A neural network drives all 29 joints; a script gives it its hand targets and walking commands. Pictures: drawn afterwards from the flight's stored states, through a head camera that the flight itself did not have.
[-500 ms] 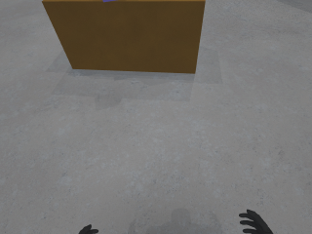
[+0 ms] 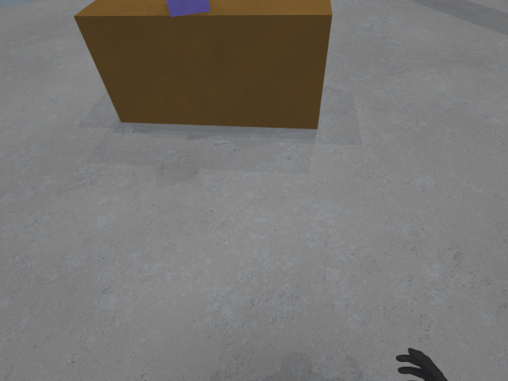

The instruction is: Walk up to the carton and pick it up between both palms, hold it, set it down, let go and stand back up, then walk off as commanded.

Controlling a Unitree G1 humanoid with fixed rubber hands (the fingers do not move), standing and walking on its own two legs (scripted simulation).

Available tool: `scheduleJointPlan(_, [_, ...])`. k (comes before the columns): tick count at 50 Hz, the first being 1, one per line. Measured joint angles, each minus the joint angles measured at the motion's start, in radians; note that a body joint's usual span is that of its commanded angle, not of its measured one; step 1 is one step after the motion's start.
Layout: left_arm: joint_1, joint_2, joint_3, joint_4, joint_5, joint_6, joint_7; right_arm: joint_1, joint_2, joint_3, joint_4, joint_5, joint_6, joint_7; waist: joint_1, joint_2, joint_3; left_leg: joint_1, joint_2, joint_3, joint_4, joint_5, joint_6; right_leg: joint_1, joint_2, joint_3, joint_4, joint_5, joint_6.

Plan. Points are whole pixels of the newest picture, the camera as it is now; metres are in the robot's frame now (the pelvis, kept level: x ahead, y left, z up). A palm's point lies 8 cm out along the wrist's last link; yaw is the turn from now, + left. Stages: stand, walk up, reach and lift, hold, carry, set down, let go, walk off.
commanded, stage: stand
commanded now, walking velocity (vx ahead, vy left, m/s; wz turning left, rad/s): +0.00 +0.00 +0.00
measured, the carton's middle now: out of the picture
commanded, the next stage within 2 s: walk up in 1.02 s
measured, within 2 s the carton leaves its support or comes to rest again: neither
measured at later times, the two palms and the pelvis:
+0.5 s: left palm out of the picture +0.09 +0.25 -0.12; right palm out of the picture +0.11 -0.24 -0.09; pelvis +0.00 +0.01 +0.00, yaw +0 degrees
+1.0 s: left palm out of the picture +0.06 +0.26 -0.12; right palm out of the picture +0.09 -0.24 -0.10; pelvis -0.02 +0.02 +0.00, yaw +0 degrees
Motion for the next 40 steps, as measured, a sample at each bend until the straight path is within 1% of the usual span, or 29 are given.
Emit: scheduleJointPlan(40, [0.0, 0.01, 0.0, 0.095, 0.0, -0.005, 0.0, 0.001, -0.001, 0.0, 0.087, 0.0, -0.01, 0.0, 0.0, 0.0, -0.016, 0.0, 0.001, 0.0, 0.0, 0.021, 0.0, 0.016, 0.0, 0.001, -0.034, 0.037, 0.01])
